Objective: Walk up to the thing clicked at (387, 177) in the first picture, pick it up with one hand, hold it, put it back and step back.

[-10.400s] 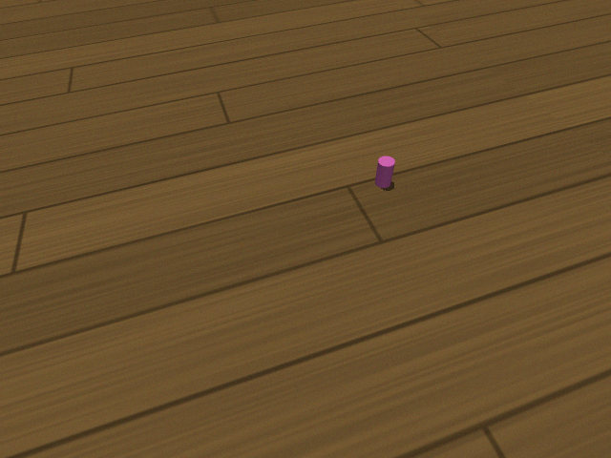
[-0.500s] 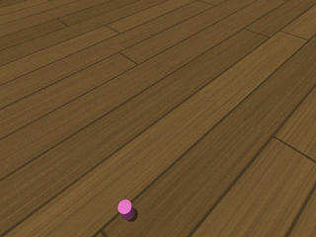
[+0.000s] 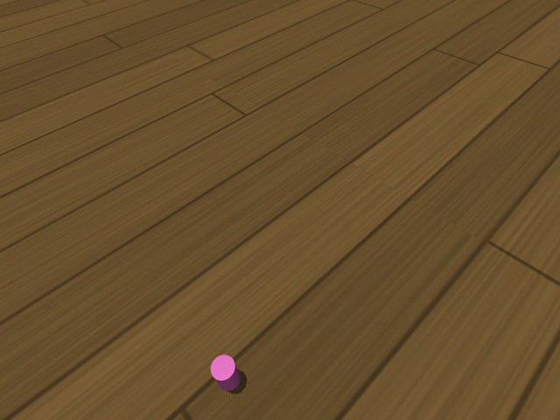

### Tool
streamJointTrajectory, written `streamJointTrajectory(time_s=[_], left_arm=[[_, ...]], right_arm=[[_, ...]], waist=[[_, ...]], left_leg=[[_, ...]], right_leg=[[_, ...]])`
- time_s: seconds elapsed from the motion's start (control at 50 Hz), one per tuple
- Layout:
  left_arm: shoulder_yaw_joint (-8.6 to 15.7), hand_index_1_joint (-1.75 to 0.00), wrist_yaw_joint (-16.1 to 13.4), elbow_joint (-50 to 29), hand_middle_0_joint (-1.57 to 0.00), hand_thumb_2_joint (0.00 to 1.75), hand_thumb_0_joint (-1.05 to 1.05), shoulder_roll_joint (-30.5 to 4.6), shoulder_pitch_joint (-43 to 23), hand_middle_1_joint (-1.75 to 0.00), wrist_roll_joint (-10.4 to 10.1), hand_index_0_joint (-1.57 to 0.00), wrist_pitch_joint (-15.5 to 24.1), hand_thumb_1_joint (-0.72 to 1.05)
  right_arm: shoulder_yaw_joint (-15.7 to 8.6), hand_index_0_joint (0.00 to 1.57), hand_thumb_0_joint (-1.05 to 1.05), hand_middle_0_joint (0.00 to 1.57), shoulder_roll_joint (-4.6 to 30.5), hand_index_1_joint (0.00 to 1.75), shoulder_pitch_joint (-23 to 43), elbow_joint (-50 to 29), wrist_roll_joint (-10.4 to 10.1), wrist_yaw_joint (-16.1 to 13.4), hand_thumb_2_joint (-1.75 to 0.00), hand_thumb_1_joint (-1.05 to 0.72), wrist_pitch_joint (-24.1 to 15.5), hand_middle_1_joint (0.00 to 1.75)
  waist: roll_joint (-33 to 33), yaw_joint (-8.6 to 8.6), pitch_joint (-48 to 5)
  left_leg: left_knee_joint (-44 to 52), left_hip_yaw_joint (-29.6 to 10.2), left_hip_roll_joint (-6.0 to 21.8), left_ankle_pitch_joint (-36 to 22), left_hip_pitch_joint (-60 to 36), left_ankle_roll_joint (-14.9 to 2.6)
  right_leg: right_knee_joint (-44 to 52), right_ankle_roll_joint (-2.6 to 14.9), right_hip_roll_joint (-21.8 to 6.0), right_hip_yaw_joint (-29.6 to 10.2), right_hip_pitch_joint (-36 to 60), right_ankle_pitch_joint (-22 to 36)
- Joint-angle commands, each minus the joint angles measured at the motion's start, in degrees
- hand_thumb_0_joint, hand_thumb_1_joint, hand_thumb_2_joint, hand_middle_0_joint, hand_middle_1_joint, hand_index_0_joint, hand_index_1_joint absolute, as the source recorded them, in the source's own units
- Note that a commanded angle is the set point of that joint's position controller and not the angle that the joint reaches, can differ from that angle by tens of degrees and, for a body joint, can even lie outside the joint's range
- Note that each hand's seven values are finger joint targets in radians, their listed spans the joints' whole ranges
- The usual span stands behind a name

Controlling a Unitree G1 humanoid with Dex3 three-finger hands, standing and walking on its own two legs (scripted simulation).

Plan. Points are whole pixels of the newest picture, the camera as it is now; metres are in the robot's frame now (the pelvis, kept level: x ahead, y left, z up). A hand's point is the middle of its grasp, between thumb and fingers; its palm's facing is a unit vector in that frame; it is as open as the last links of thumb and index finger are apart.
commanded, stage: go down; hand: left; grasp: from the side
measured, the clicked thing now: (226, 373) +0.38 +0.23 -0.72
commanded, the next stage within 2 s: none
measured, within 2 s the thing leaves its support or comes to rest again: neither
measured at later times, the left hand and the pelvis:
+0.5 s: hand out of the picture +0.14 +0.28 -0.19, palm faces +0.07 -0.94 -0.35, open 15.4 cm; pelvis -0.02 +0.01 -0.05, yaw -1 degrees
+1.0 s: hand out of the picture +0.14 +0.30 -0.22, palm faces +0.11 -0.94 -0.32, open 17.5 cm; pelvis -0.02 +0.01 -0.11, yaw -1 degrees
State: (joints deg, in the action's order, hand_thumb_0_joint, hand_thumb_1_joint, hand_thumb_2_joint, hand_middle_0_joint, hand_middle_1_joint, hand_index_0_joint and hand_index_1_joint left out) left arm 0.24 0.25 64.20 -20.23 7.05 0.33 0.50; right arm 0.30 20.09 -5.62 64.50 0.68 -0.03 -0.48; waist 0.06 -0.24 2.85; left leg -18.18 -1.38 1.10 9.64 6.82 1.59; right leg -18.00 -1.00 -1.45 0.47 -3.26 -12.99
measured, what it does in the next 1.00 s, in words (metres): lowers itself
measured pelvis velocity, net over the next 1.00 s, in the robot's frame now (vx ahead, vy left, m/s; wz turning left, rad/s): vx -0.02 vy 0.01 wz -0.02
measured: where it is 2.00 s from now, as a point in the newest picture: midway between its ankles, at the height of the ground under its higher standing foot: outside the picture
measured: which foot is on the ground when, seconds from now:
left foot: down 0.00-1.00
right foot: down 0.00-1.00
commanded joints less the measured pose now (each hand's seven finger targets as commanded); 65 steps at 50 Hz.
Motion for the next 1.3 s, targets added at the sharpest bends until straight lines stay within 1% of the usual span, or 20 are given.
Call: streamJointTrajectory(time_s=[0.0,0.02,0.04,0.06,0.08,0.1,0.14,0.2,0.26,0.32,0.5,0.66,0.72,0.84,0.9,1.04,1.08,1.18,1.24,1.28], left_arm=[[2.2,-0.30,-0.9,-3.5,-0.20,0.90,0.00,-12.4,-1.1,-0.30,0.2,-0.20,1.1,0.90],[2.3,-0.38,-0.9,-3.5,-0.25,0.84,0.00,-12.6,-1.1,-0.38,0.3,-0.27,1.2,0.82],[2.2,-0.46,-1.6,-23.6,-0.25,0.91,0.00,-2.2,-21.2,-0.46,-2.6,-0.23,6.2,0.74],[3.3,-0.54,-1.8,-19.9,-0.23,0.89,0.00,-5.5,-27.5,-0.54,-2.3,-0.21,5.6,0.66],[7.4,-0.46,-2.0,-11.6,-0.15,0.81,0.00,-12.2,-18.0,-0.46,-0.6,-0.13,3.8,0.58],[8.8,-0.38,-1.3,-5.6,-0.07,0.73,0.00,-13.2,-14.1,-0.38,0.6,-0.05,2.4,0.50],[10.9,-0.22,-0.1,-6.3,0.00,0.57,0.00,-14.8,-17.7,-0.22,3.1,0.00,2.3,0.34],[14.9,-0.24,0.6,-6.6,-0.01,0.37,0.00,-14.5,-5.8,-0.26,5.1,-0.03,0.2,0.14],[14.6,-0.09,0.9,-9.5,-0.03,0.17,0.00,-11.8,-5.6,-0.10,5.3,-0.03,-2.0,-0.06],[16.0,-0.10,1.3,-14.4,-0.03,0.15,0.00,-12.5,-5.7,-0.10,4.6,-0.03,-3.4,-0.23],[17.8,-0.09,3.4,-33.2,-0.06,0.06,0.00,-11.4,-0.9,-0.08,2.5,-0.05,-4.2,-0.54],[20.1,-0.06,2.7,-42.0,-0.07,0.01,0.00,-12.3,7.9,-0.06,1.7,-0.07,-9.2,-0.59],[19.9,-0.07,2.8,-47.6,-0.08,0.01,0.00,-11.7,6.5,-0.07,1.1,-0.08,-10.1,-0.59],[21.5,-0.06,4.1,-45.7,-0.08,0.01,0.00,-11.1,11.6,-0.06,0.1,-0.08,-9.9,-0.61],[23.1,-0.05,5.2,-48.0,-0.09,0.00,0.00,-12.4,12.1,-0.04,-0.6,-0.08,-8.5,-0.61],[24.4,-0.03,6.8,-50.7,-0.08,0.00,0.00,-12.5,14.9,-0.03,-2.3,-0.08,-4.9,-0.58],[25.2,-0.03,6.9,-48.1,-0.08,0.00,0.00,-12.9,12.6,-0.03,-2.6,-0.08,-3.7,-0.58],[28.5,-0.03,9.6,-43.3,-0.08,0.00,0.00,-16.3,0.9,-0.03,-4.8,-0.08,4.3,-0.59],[32.7,-0.02,12.9,-39.7,-0.07,0.00,0.00,-21.1,-3.1,-0.02,-6.6,-0.07,10.7,-0.59],[32.7,-0.08,15.8,-35.8,-0.06,0.03,0.00,-20.8,-5.5,-0.08,-7.6,-0.07,13.9,-0.60]], right_arm=[[-2.5,0.20,0.00,0.20,12.3,0.30,2.2,-3.2,-0.4,-0.5,-0.90,-0.90,-1.1,0.30],[-2.5,0.20,0.00,0.20,12.1,0.30,2.0,-3.3,-0.3,-0.5,-0.93,-0.96,-1.1,0.30],[-0.4,0.20,0.00,0.20,2.5,0.30,0.3,-18.7,-4.1,-1.6,-0.92,-0.97,-3.5,0.30],[-0.6,0.20,0.00,0.20,4.4,0.30,-2.6,-15.9,-4.1,-2.2,-0.92,-0.96,-3.3,0.30],[-2.0,0.20,0.00,0.20,6.5,0.30,-4.7,-16.2,-4.3,-2.7,-0.92,-0.96,-2.8,0.30],[-2.6,0.20,0.00,0.20,6.6,0.30,-5.4,-17.0,-3.9,-2.7,-0.91,-0.93,-2.5,0.30],[-3.9,0.20,0.00,0.20,6.1,0.30,-5.8,-20.2,-2.8,-2.8,-0.90,-0.90,-2.8,0.30],[-5.1,0.20,0.00,0.20,5.5,0.30,-7.8,-24.3,-2.0,-1.9,-0.90,-0.90,-3.0,0.30],[-5.3,0.20,0.00,0.20,4.5,0.30,-7.1,-27.8,-2.3,-1.5,-0.89,-0.86,-3.0,0.30],[-5.0,0.20,0.00,0.20,4.0,0.30,-6.0,-30.7,-2.3,-0.9,-0.88,-0.84,-3.2,0.30],[-6.0,0.20,0.00,0.20,3.5,0.30,-7.8,-36.5,-1.9,-1.8,-0.88,-0.81,-5.8,0.30],[-5.3,0.20,0.00,0.20,2.9,0.30,-7.9,-38.3,-1.7,-3.6,-0.88,-0.82,-7.7,0.30],[-4.9,0.20,0.00,0.20,2.2,0.30,-6.9,-39.8,-1.5,-4.1,-0.88,-0.82,-8.7,0.30],[-4.8,0.20,0.00,0.20,2.0,0.30,-7.7,-39.9,-0.9,-4.4,-0.88,-0.85,-9.9,0.30],[-5.0,0.20,0.00,0.20,2.1,0.30,-7.5,-40.2,-0.7,-4.0,-0.89,-0.87,-10.4,0.30],[-5.4,0.20,0.00,0.20,2.4,0.30,-6.7,-41.2,-0.7,-3.0,-0.90,-0.90,-10.8,0.30],[-5.4,0.20,0.00,0.20,2.5,0.30,-5.9,-41.3,-0.7,-2.9,-0.90,-0.91,-10.7,0.30],[-5.5,0.20,0.00,0.20,3.7,0.30,-5.0,-39.8,-0.7,-2.9,-0.90,-0.92,-11.6,0.30],[-5.0,0.20,0.00,0.20,4.3,0.30,-4.4,-38.7,-0.8,-3.0,-0.90,-0.91,-12.1,0.30],[-5.0,0.20,0.00,0.20,5.4,0.30,-4.2,-37.7,-0.7,-2.9,-0.90,-0.90,-12.4,0.30]], waist=[[-0.1,0.15,-4.7],[-0.7,0.16,-5.3],[1.8,6.87,-1.0],[0.4,5.36,-2.9],[-1.5,3.37,-1.4],[-2.0,2.96,-2.9],[-3.6,1.75,-8.7],[2.8,-1.87,-15.7],[2.5,-0.69,-15.4],[2.0,-0.34,-13.7],[4.7,1.55,-20.8],[3.7,1.97,-21.6],[5.1,2.28,-21.5],[4.7,2.51,-21.9],[6.1,1.41,-24.3],[6.9,0.43,-25.8],[5.3,1.74,-25.0],[3.4,2.50,-25.5],[5.2,0.73,-30.3],[7.3,0.55,-31.3]], left_leg=[[0.9,-3.4,6.2,-13.4,-3.2,-2.30],[0.6,-3.4,6.3,-13.7,-3.6,-2.32],[-2.6,4.1,-1.8,-2.9,3.9,-1.86],[-3.1,3.8,-1.8,-0.5,3.4,-1.98],[-3.4,3.5,-1.2,0.3,5.5,-1.98],[-5.8,3.4,-1.7,0.3,7.6,-2.07],[-9.8,3.1,-1.6,-2.3,9.2,-2.33],[-13.8,3.1,-2.5,-6.1,11.7,-1.44],[-15.4,2.7,-2.2,-5.9,13.8,-1.46],[-20.1,2.4,-1.7,-2.3,19.8,-1.53],[-29.7,0.6,0.2,1.7,25.1,-1.53],[-34.3,0.3,0.5,2.6,29.2,-1.85],[-36.1,0.2,0.6,1.6,30.5,-1.88],[-39.6,0.1,0.6,1.4,33.9,-2.13],[-41.5,-0.5,0.8,-2.1,34.3,-2.09],[-44.4,-1.1,0.7,1.2,38.8,-2.02],[-46.4,-1.0,0.7,3.9,41.8,-2.28],[-53.6,-1.0,0.4,10.8,51.1,-2.93],[-58.4,-0.8,0.1,11.2,54.6,-3.02],[-59.3,-2.4,0.5,13.6,55.1,-2.34]], right_leg=[[2.7,1.75,-6.3,-3.6,-1.4,13.0],[2.5,1.82,-6.4,-3.6,-1.2,13.6],[-1.2,1.10,0.7,0.1,-14.7,9.4],[-1.4,0.88,0.7,0.7,-12.3,6.5],[-2.0,1.39,1.4,1.5,-12.2,4.1],[-3.3,1.56,1.5,1.5,-13.3,3.2],[-7.5,1.52,1.2,1.1,-14.4,5.8],[-12.4,2.16,1.2,0.9,-13.3,8.0],[-14.3,2.13,1.7,1.1,-15.7,7.3],[-18.4,2.07,1.9,1.1,-21.8,3.0],[-30.0,2.01,2.3,1.4,-33.7,-1.4],[-33.3,1.60,2.3,1.7,-36.5,-2.0],[-34.8,1.60,2.2,1.9,-38.6,-1.3],[-37.9,1.52,2.2,1.8,-41.3,-1.1],[-40.6,1.73,2.3,2.1,-43.3,0.3],[-45.1,2.06,2.3,2.3,-47.5,-3.1],[-46.0,1.86,2.4,2.1,-49.9,-4.5],[-52.5,1.84,2.2,1.4,-59.1,-9.9],[-57.4,2.13,2.2,0.8,-63.6,-10.9],[-61.3,2.57,2.3,1.4,-69.3,-14.0]])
